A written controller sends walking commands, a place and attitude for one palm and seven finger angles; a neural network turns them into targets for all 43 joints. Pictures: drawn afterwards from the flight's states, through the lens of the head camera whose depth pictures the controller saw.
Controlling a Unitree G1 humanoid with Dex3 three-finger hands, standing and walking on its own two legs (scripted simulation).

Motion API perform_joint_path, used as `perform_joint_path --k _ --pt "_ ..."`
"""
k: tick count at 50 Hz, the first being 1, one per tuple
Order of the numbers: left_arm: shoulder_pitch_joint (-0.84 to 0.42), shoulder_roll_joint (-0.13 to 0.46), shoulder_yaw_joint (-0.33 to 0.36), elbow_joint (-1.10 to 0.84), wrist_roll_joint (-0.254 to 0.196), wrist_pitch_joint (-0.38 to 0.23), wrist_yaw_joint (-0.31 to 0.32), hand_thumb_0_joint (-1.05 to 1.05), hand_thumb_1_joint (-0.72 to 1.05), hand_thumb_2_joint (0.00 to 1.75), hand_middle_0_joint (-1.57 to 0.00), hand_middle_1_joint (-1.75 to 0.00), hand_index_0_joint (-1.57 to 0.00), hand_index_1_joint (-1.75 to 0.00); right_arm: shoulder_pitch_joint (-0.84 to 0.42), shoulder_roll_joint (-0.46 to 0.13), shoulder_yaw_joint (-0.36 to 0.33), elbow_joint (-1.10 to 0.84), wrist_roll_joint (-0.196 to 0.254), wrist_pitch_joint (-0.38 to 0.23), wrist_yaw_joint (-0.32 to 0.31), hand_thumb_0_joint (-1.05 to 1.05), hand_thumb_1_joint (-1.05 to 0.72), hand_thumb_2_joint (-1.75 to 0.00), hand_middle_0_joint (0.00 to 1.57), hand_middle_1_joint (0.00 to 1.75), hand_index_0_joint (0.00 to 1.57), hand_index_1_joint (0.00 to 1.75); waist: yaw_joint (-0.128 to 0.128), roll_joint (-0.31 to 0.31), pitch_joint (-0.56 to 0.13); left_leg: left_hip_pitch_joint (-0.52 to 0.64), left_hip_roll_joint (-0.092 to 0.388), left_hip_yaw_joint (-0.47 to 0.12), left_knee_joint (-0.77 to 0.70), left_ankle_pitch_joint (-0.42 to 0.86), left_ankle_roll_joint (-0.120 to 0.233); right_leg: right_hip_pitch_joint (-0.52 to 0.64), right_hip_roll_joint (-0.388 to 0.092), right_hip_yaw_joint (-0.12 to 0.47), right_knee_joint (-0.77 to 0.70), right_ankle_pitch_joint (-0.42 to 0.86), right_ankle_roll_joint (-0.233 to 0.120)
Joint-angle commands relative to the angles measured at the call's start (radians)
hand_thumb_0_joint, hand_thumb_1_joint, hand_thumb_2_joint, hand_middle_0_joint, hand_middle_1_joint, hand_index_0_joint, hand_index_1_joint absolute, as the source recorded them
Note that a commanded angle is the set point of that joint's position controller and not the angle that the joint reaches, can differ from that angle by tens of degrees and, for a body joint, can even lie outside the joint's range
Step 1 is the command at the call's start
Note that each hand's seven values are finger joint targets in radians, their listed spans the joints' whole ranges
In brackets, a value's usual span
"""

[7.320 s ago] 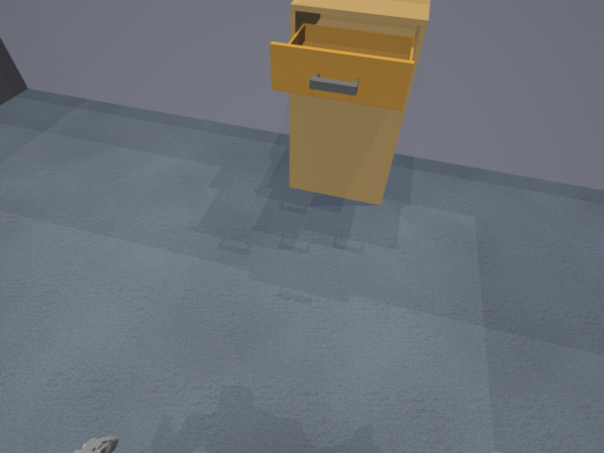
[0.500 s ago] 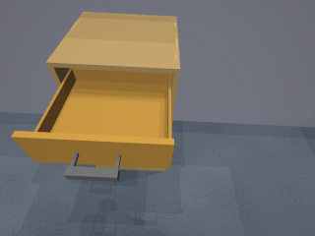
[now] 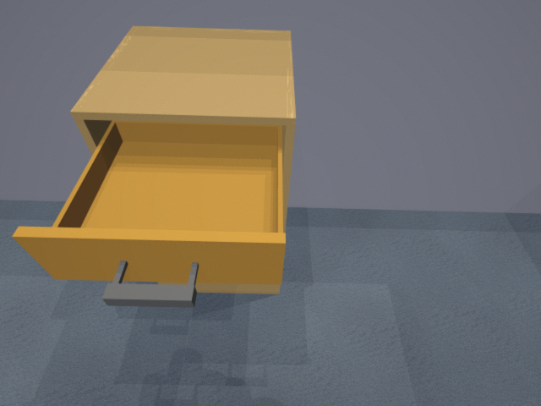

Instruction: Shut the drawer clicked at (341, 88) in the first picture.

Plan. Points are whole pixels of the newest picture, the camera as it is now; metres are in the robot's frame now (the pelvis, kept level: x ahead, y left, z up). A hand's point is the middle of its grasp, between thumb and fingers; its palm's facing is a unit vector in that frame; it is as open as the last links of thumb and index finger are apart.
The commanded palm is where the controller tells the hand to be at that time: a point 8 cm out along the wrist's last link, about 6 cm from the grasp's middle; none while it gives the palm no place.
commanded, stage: come to a stop and stand still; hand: left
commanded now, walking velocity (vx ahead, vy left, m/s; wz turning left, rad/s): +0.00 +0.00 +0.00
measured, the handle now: (154, 281) +0.30 +0.21 -0.02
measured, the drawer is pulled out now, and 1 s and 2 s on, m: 0.30 0.30 0.30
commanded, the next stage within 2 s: look again from close up in 0.52 s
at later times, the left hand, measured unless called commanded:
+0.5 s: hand out of the picture -0.02 +0.15 -0.17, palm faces +0.04 -0.99 -0.15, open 7.4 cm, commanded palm none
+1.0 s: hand out of the picture +0.04 +0.19 -0.17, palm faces +0.02 -0.97 -0.24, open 7.4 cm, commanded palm none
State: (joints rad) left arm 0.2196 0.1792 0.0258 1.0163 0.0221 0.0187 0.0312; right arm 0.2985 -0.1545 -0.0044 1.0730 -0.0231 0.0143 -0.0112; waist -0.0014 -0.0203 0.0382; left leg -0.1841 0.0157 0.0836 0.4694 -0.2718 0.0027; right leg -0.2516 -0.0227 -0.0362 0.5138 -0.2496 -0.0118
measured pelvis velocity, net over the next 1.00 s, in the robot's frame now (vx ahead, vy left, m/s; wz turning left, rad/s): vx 0.02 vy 0.01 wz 0.00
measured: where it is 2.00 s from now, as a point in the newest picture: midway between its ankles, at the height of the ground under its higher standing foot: outside the picture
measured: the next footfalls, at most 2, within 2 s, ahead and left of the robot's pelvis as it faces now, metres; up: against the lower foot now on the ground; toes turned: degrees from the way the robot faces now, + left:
none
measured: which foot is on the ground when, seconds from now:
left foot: down 0.00-1.00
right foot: down 0.00-1.00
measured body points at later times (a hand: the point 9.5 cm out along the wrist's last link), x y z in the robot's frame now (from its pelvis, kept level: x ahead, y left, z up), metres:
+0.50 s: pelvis +0.01 +0.00 +0.00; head +0.02 +0.00 +0.45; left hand -0.02 +0.20 -0.16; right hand +0.00 -0.20 -0.16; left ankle -0.01 +0.12 -0.74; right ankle +0.02 -0.11 -0.74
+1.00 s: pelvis +0.02 +0.01 +0.00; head +0.02 -0.01 +0.45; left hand +0.04 +0.24 -0.15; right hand +0.02 -0.21 -0.17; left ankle -0.01 +0.12 -0.74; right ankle +0.02 -0.11 -0.74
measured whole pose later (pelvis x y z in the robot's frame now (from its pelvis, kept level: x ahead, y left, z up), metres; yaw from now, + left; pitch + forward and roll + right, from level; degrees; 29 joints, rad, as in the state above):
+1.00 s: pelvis +0.02 +0.01 +0.00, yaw +0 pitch -1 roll +0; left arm 0.28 0.16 0.00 1.07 0.01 -0.01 0.04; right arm 0.32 -0.16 0.01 1.07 -0.02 -0.02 -0.02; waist -0.01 0.03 0.00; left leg -0.18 0.01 0.08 0.51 -0.32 0.01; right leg -0.24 -0.03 -0.04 0.54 -0.29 0.00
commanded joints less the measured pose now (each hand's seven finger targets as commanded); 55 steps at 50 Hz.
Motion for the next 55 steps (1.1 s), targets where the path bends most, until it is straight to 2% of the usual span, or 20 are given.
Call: perform_joint_path --k 1,5,9,12,17,25,30,31,32,33,34,35,36,39,41,43,45,48,49,55 --pt "0.077 0.075 0.008 -0.024 -0.004 -0.016 0.004 0.0 0.9 0.9 -0.2 -0.3 -0.2 -0.3 0.046 -0.087 -0.006 -0.034 0.006 -0.027 -0.01 0.0 -0.9 -0.9 0.2 0.3 0.2 0.3 0.023 0.061 0.031 -0.074 0.102 -0.119 -0.166 -0.001 0.033 0.025 -0.065 0.077 -0.102 -0.002 -0.023" --pt "0.101 0.056 0.002 -0.002 -0.006 -0.022 0.004 0.0 0.9 0.9 -0.2 -0.3 -0.2 -0.3 0.073 -0.079 -0.001 -0.02 0.01 -0.036 -0.015 0.0 -0.9 -0.9 0.2 0.3 0.2 0.3 0.02 0.06 0.026 -0.052 0.106 -0.118 -0.172 0.058 0.034 0.037 -0.062 0.073 -0.099 0.052 -0.021" --pt "0.128 0.049 -0.003 0.023 -0.007 -0.03 0.005 0.0 0.9 0.9 -0.2 -0.3 -0.2 -0.3 0.094 -0.062 0.001 -0.003 0.014 -0.041 -0.019 0.0 -0.9 -0.9 0.2 0.3 0.2 0.3 0.013 0.016 0.019 -0.012 0.099 -0.096 -0.154 0.125 0.032 0.04 -0.067 0.083 -0.109 0.116 -0.022" --pt "0.145 0.041 -0.008 0.041 -0.008 -0.035 0.008 0.0 0.9 0.9 -0.2 -0.3 -0.2 -0.3 0.105 -0.053 0.004 0.011 0.016 -0.044 -0.021 0.0 -0.9 -0.9 0.2 0.3 0.2 0.3 0.009 0.013 0.01 0.009 0.097 -0.085 -0.14 0.16 0.029 0.041 -0.075 0.086 -0.11 0.149 -0.022" --pt "0.173 0.028 -0.012 0.064 -0.006 -0.039 0.01 0.0 0.9 0.9 -0.2 -0.3 -0.2 -0.3 0.106 -0.038 0.006 0.029 0.018 -0.045 -0.023 0.0 -0.9 -0.9 0.2 0.3 0.2 0.3 0.007 0.004 0.031 0.02 0.094 -0.077 -0.137 0.169 0.028 0.034 -0.078 0.086 -0.122 0.171 -0.021" --pt "0.202 0.014 -0.018 0.082 -0.006 -0.041 0.012 0.0 0.9 0.9 -0.2 -0.3 -0.2 -0.3 0.1 -0.026 0.007 0.041 0.018 -0.041 -0.025 0.0 -0.9 -0.9 0.2 0.3 0.2 0.3 0.007 0.032 0.069 0.012 0.087 -0.071 -0.142 0.111 0.024 0.008 -0.074 0.095 -0.15 0.125 -0.023" --pt "0.205 0.008 -0.018 0.085 -0.007 -0.043 0.011 0.0 0.9 0.9 -0.2 -0.3 -0.2 -0.3 0.105 -0.026 0.007 0.041 0.017 -0.043 -0.026 0.0 -0.9 -0.9 0.2 0.3 0.2 0.3 0.006 0.037 0.055 0.018 0.087 -0.072 -0.137 0.134 0.022 0.022 -0.073 0.094 -0.147 0.154 -0.025" --pt "0.231 0.071 -0.018 0.12 0.003 -0.065 0.045 0.0 0.9 0.9 -0.2 -0.3 -0.2 -0.3 -0.025 -0.09 -0.005 -0.03 0.024 -0.051 -0.012 0.0 -0.9 -0.9 0.2 0.3 0.2 0.3 0.037 0.01 0.078 -0.096 0.106 -0.045 0.065 0.163 -0.01 0.034 -0.136 0.117 -0.131 0.459 -0.012" --pt "0.204 0.099 -0.009 0.073 -0.006 -0.073 0.037 0.0 0.9 0.9 -0.2 -0.3 -0.2 -0.3 0.027 -0.033 -0.005 -0.061 0.016 -0.038 -0.011 0.0 -0.9 -0.9 0.2 0.3 0.2 0.3 -0.013 0.026 -0.021 -0.057 0.047 -0.064 0.043 -0.057 -0.008 0.045 -0.176 0.188 -0.149 0.276 -0.042" --pt "0.159 0.086 -0.015 0.059 -0.006 -0.072 0.026 0.0 0.9 0.9 -0.2 -0.3 -0.2 -0.3 0.059 -0.027 -0.004 -0.044 0.012 -0.041 -0.012 0.0 -0.9 -0.9 0.2 0.3 0.2 0.3 -0.028 0.07 0.009 -0.039 0.051 -0.073 -0.005 -0.034 0.0 -0.011 -0.151 0.159 -0.141 0.102 -0.059" --pt "0.14 0.085 -0.016 0.052 -0.008 -0.068 0.019 0.0 0.9 0.9 -0.2 -0.3 -0.2 -0.3 0.093 -0.036 -0.004 -0.033 0.007 -0.043 -0.009 0.0 -0.9 -0.9 0.2 0.3 0.2 0.3 -0.027 0.077 -0.046 -0.013 0.065 -0.074 -0.013 0.015 0.012 -0.004 -0.112 0.128 -0.115 0.034 -0.058" --pt "0.138 0.067 -0.015 0.042 -0.008 -0.061 0.017 0.0 0.9 0.9 -0.2 -0.3 -0.2 -0.3 0.106 -0.053 -0.008 -0.04 0.007 -0.043 -0.01 0.0 -0.9 -0.9 0.2 0.3 0.2 0.3 -0.026 0.079 -0.057 -0.035 0.076 -0.086 -0.016 -0.009 0.02 -0.001 -0.091 0.111 -0.106 -0.048 -0.048" --pt "0.131 0.061 -0.017 0.037 -0.007 -0.054 0.015 0.0 0.9 0.9 -0.2 -0.3 -0.2 -0.3 0.091 -0.055 -0.008 -0.047 0.008 -0.041 -0.01 0.0 -0.9 -0.9 0.2 0.3 0.2 0.3 -0.021 0.063 -0.02 -0.062 0.079 -0.097 -0.032 -0.015 0.026 -0.016 -0.08 0.106 -0.101 -0.068 -0.044" --pt "0.128 0.05 -0.021 0.033 -0.006 -0.044 0.01 0.0 0.9 0.9 -0.2 -0.3 -0.2 -0.3 0.083 -0.062 -0.006 -0.057 0.008 -0.041 -0.012 0.0 -0.9 -0.9 0.2 0.3 0.2 0.3 -0.01 0.059 0.069 -0.118 0.092 -0.119 -0.086 -0.049 0.035 -0.04 -0.063 0.094 -0.096 -0.082 -0.038" --pt "0.127 0.049 -0.023 0.03 -0.008 -0.044 0.01 0.0 0.9 0.9 -0.2 -0.3 -0.2 -0.3 0.085 -0.076 -0.003 -0.056 0.008 -0.043 -0.011 0.0 -0.9 -0.9 0.2 0.3 0.2 0.3 -0.006 0.025 0.079 -0.12 0.091 -0.122 -0.087 -0.014 0.038 -0.027 -0.06 0.091 -0.083 -0.036 -0.036" --pt "0.127 0.05 -0.023 0.029 -0.01 -0.044 0.01 0.0 0.9 0.9 -0.2 -0.3 -0.2 -0.3 0.091 -0.082 -0.001 -0.052 0.009 -0.047 -0.012 0.0 -0.9 -0.9 0.2 0.3 0.2 0.3 -0.005 0.003 0.063 -0.096 0.09 -0.116 -0.085 0.035 0.039 -0.011 -0.064 0.089 -0.075 0.019 -0.034" --pt "0.125 0.054 -0.02 0.022 -0.01 -0.04 0.01 0.0 0.9 0.9 -0.2 -0.3 -0.2 -0.3 0.093 -0.091 -0.001 -0.046 0.008 -0.05 -0.013 0.0 -0.9 -0.9 0.2 0.3 0.2 0.3 -0.001 0.034 0.059 -0.092 0.099 -0.123 -0.099 0.077 0.042 0.002 -0.058 0.079 -0.055 0.048 -0.03" --pt "0.123 0.066 -0.018 0.018 -0.011 -0.04 0.01 0.0 0.9 0.9 -0.2 -0.3 -0.2 -0.3 0.084 -0.094 0.003 -0.039 0.01 -0.05 -0.014 0.0 -0.9 -0.9 0.2 0.3 0.2 0.3 0.002 0.002 0.039 -0.067 0.092 -0.105 -0.088 0.117 0.038 0.023 -0.069 0.082 -0.058 0.103 -0.029" --pt "0.121 0.066 -0.019 0.017 -0.012 -0.038 0.009 0.0 0.9 0.9 -0.2 -0.3 -0.2 -0.3 0.081 -0.092 0.002 -0.037 0.009 -0.05 -0.015 0.0 -0.9 -0.9 0.2 0.3 0.2 0.3 0.002 0.019 0.043 -0.058 0.093 -0.104 -0.095 0.129 0.039 0.017 -0.067 0.083 -0.056 0.108 -0.029" --pt "0.112 0.082 -0.014 0.009 -0.013 -0.04 0.01 0.0 0.9 0.9 -0.2 -0.3 -0.2 -0.3 0.071 -0.102 0.002 -0.021 0.009 -0.05 -0.016 0.0 -0.9 -0.9 0.2 0.3 0.2 0.3 0.001 0.009 -0.001 -0.005 0.092 -0.085 -0.072 0.21 0.032 0.043 -0.079 0.083 -0.05 0.209 -0.029"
